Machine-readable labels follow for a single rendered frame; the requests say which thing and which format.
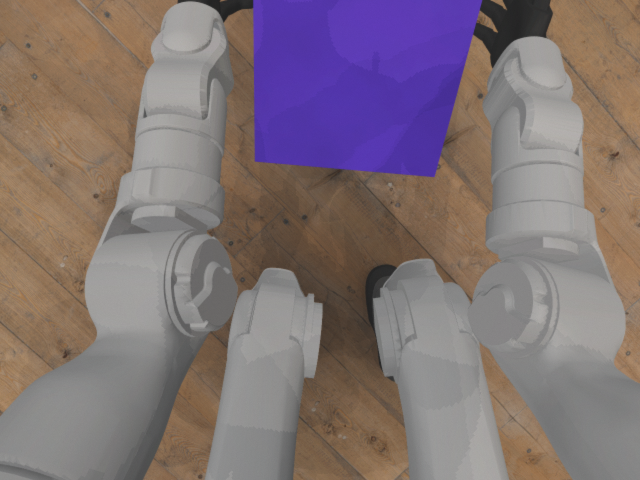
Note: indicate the robot left hand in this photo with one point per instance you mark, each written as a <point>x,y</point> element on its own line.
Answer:
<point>227,7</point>

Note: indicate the right robot shin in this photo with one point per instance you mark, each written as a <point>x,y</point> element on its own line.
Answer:
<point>426,267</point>

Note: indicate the robot right hand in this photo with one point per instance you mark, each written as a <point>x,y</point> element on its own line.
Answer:
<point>523,18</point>

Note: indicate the right robot forearm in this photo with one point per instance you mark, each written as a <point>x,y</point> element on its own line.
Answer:
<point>537,161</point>

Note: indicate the left robot thigh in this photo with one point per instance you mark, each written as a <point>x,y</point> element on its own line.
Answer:
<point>256,427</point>

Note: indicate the robot right upper arm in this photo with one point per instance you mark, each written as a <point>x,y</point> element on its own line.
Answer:
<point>555,331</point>

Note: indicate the robot left upper arm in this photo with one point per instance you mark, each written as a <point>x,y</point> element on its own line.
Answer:
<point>153,298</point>

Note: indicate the carton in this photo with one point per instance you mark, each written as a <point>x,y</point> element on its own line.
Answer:
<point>365,85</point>

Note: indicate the left robot forearm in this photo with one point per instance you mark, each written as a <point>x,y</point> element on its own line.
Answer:
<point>174,183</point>

